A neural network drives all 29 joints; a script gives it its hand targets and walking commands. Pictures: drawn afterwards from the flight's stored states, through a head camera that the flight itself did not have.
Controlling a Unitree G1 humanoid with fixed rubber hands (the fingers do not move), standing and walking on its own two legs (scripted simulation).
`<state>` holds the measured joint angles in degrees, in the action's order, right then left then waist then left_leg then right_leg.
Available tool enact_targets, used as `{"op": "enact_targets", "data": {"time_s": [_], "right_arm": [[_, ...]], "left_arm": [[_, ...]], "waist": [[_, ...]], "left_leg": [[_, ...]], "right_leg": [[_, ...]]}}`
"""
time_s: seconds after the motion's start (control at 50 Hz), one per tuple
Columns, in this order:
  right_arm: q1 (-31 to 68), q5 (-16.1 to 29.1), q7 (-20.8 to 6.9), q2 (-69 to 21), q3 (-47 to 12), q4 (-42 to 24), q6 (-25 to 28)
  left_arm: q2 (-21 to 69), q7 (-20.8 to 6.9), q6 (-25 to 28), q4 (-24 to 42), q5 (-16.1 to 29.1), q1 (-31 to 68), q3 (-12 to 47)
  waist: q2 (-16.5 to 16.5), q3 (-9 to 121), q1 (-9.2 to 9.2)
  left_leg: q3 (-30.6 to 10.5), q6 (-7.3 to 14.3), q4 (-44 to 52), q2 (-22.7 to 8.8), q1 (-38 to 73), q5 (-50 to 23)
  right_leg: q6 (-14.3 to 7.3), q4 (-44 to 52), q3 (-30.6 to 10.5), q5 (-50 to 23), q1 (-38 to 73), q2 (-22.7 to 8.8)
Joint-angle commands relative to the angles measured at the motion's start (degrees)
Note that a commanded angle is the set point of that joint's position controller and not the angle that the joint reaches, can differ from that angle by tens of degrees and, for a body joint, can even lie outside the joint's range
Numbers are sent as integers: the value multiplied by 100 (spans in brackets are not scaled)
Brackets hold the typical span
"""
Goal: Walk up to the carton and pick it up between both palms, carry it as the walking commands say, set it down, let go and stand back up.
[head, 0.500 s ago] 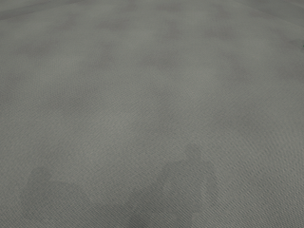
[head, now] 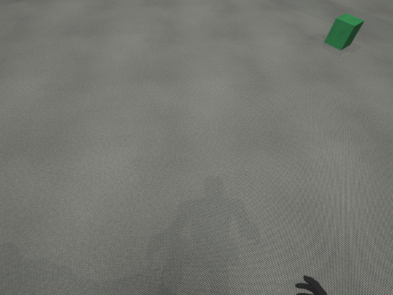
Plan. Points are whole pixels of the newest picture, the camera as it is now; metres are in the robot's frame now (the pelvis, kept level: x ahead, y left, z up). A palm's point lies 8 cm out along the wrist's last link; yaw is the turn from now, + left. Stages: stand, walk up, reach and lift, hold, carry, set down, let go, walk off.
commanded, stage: walk up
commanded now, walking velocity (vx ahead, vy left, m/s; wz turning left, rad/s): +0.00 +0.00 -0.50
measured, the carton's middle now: (343, 31) +2.52 -1.65 -0.63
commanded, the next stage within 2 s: none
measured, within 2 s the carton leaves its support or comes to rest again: neither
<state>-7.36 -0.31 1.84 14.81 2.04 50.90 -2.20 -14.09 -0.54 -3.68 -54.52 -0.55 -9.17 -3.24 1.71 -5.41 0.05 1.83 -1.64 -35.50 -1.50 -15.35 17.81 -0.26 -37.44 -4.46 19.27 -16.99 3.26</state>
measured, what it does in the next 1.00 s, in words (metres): walks ahead, turning right: right foot, then left foot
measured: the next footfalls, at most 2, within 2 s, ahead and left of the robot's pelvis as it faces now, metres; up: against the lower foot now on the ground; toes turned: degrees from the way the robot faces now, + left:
right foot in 0.42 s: +0.13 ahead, -0.21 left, +0.00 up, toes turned -22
left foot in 0.82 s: +0.47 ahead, -0.06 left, +0.00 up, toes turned -15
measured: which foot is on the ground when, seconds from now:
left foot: down 0.00-0.44, up 0.46-0.80, down 0.82-1.00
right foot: up 0.00-0.40, down 0.42-0.84, up 0.86-1.00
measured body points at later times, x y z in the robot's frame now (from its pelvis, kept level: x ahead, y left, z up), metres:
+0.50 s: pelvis +0.10 -0.07 +0.00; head +0.12 -0.08 +0.45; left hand +0.32 +0.12 -0.12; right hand -0.05 -0.28 -0.15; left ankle +0.01 +0.11 -0.68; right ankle +0.09 -0.19 -0.72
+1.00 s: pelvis +0.35 -0.08 +0.00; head +0.37 -0.05 +0.45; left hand +0.46 +0.14 -0.17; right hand +0.34 -0.33 -0.11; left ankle +0.43 -0.05 -0.72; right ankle +0.21 -0.19 -0.63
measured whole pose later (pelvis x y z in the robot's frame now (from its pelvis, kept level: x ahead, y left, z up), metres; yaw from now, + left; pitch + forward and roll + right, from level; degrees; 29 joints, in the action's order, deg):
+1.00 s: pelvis +0.35 -0.08 +0.00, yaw -29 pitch -2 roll -1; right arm -10.8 -2.5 -0.8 7.9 0.8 53.8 5.2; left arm -13.6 -1.4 1.6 -60.2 -1.8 -19.7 -4.2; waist 4.5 -1.7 2.6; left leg 14.0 4.8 -34.0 -3.4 -17.4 14.7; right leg -0.1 -69.8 -0.8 15.7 -22.7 -4.1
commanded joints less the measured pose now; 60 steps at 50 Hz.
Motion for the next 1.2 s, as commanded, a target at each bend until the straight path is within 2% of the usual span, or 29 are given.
{"op": "enact_targets", "data": {"time_s": [0.0,0.02,0.04,0.06,0.08,0.1,0.16,0.22,0.34,0.38,0.4,0.42,0.44,0.48,0.54,0.66,0.7,0.74,0.78,0.8,0.82,0.84,0.86,0.88,0.92,0.96,0.98,1.04,1.18], "right_arm": [[-544,-144,99,1268,284,-414,76],[-473,-206,129,1206,317,-357,158],[-182,-213,87,1069,285,-407,224],[-984,-203,68,1134,380,-205,269],[-771,-164,99,1181,405,-226,288],[-787,-175,86,1102,422,-266,331],[-1241,-231,-33,803,344,-90,579],[-1545,-259,-116,607,329,20,641],[-1708,-219,-223,1025,411,205,669],[-1558,-116,-229,909,340,189,615],[-1478,-105,-261,793,268,48,600],[-985,-94,-302,289,132,-336,664],[-345,-198,-311,130,121,-589,716],[-181,-214,-373,266,161,-640,784],[-342,-211,-389,313,121,-464,696],[-238,-111,-452,122,90,-349,529],[-126,-150,-452,74,154,-392,478],[-226,-145,-464,126,150,-448,487],[-1152,-219,-345,536,344,30,603],[-1818,-209,-277,931,482,93,615],[-2737,-193,-204,1595,580,343,634],[-2429,-177,-180,1405,501,307,627],[-2043,-207,-158,1041,415,266,686],[-1687,-230,-168,775,300,212,731],[-1038,-179,-160,509,253,223,816],[-1146,-186,-193,409,187,434,828],[-1299,-198,-171,302,162,390,823],[-1341,-111,-98,471,204,615,814],[-2229,-134,-95,260,263,907,714]], "left_arm": [[-547,-15,124,720,-114,143,-210],[-577,-50,140,739,-93,440,-244],[-693,-143,96,584,-88,359,-239],[-867,-373,40,720,-198,419,-238],[-715,-458,-19,852,-189,712,-230],[-604,-508,47,890,-204,422,-218],[-485,-517,146,853,-221,937,-205],[-214,-517,264,763,-105,634,-115],[-240,-487,488,599,-126,731,-22],[-460,-367,530,281,-183,-210,-158],[-868,-253,610,76,-173,-1232,-301],[-1590,-101,649,-130,-232,-2033,-386],[-1782,23,699,-250,-156,-2405,-431],[-1374,62,744,-201,-170,-1901,-232],[-1082,93,758,196,-125,-1106,-166],[-911,65,779,229,-39,-346,-105],[-858,3,779,156,-16,-579,-122],[-747,-7,724,-25,-31,-622,-120],[-610,-15,814,27,-52,-725,-99],[-459,-8,853,154,-26,-608,-87],[-88,10,856,337,-70,-989,-83],[-332,12,812,275,-116,-1366,-152],[-393,8,815,50,-97,-1171,-154],[-329,-32,805,29,-127,-801,-135],[-138,-128,671,-264,-169,-1261,-126],[-160,-118,604,-86,-129,-1170,-155],[-158,-150,531,-105,-168,-945,-166],[-60,-279,329,-120,-151,-1240,-113],[186,-340,219,374,-100,279,23]], "waist": [[-1437,902,-286],[-928,537,-278],[-1254,399,-73],[-1229,964,-337],[-1548,571,-310],[-1730,243,-188],[-746,28,-344],[-1226,13,-416],[-1071,-103,-429],[-308,536,211],[714,1256,759],[2754,1338,1150],[2370,983,1243],[479,943,801],[162,935,376],[976,196,-108],[481,-47,-9],[938,-144,-42],[-647,369,-494],[-1579,724,-791],[-2985,1431,-940],[-2110,1471,-722],[-897,1019,-621],[-456,463,-506],[-614,208,-150],[-926,196,33],[-292,55,-19],[-871,118,149],[-1127,-108,-411]], "left_leg": [[-1931,932,1975,-2642,1062,-1400],[-1990,939,2008,-2493,858,-913],[-1359,1001,1951,-2039,596,-1101],[-1852,791,2601,-2029,1256,2248],[-1775,647,2869,-2306,1118,2895],[-1769,680,2924,-2368,1172,2955],[-1184,551,3009,-2089,1159,1979],[-57,438,2934,-1785,1151,1100],[695,552,2425,-1792,300,522],[1128,381,961,-1478,-323,-991],[1305,241,-828,-1072,-1076,-1378],[1239,1,-2819,-254,-2574,1371],[502,-28,-3432,-281,-3317,1599],[-81,38,-3500,-794,-3430,671],[-148,46,-2764,-792,-2924,526],[295,-219,-754,-686,-845,-108],[597,-224,-503,-485,-377,-794],[528,-228,-51,-487,245,-914],[510,-68,78,-426,1498,-248],[-1119,196,1268,-1354,2298,1043],[-2829,253,2463,-2627,2748,1638],[-3567,399,2483,-2799,2395,2254],[-3188,524,2238,-2899,2075,1409],[-2417,570,2357,-2533,1425,947],[-1293,358,2339,-2254,545,-122],[-1362,487,2489,-2122,498,-410],[-1529,612,2518,-2310,591,-670],[-335,67,1948,-1854,765,-2986],[47,403,2495,-1939,1125,-1965]], "right_leg": [[456,-2358,166,1179,-1489,-342],[445,-2567,11,1008,-1803,-401],[415,-2753,123,583,-1617,-605],[235,-2995,41,176,-1958,-654],[220,-3175,190,-137,-2573,-650],[246,-2995,126,-281,-2848,-834],[165,-2449,224,-773,-2463,-824],[250,-1505,632,-613,-2027,-723],[161,429,1226,102,-558,-616],[6,930,1286,-172,1182,-432],[-272,963,644,498,2473,-785],[-651,2137,-1833,1819,2927,-2155],[-1134,2475,-3158,663,2952,-2564],[-1205,1868,-2292,-890,2514,-2375],[-1125,1894,-1800,-1483,2074,-2116],[-830,2602,-709,-663,-98,-1667],[-753,2754,-715,-167,-602,-1530],[-594,2366,-536,-341,-800,-1369],[-424,818,-465,-716,-1194,-1112],[-231,-967,227,-649,-1857,-463],[34,-2951,441,1176,-2264,-149],[-21,-3470,-3,678,-2092,-426],[-42,-3704,-58,182,-2231,-701],[-56,-3707,-17,-185,-2164,-966],[-3,-3374,-59,-679,-1660,-1234],[-19,-3284,80,-798,-1699,-1103],[44,-3238,-133,-839,-1797,-1163],[234,-2739,102,-1299,-1806,-1116],[270,-1589,469,-1669,-2422,-1253]]}}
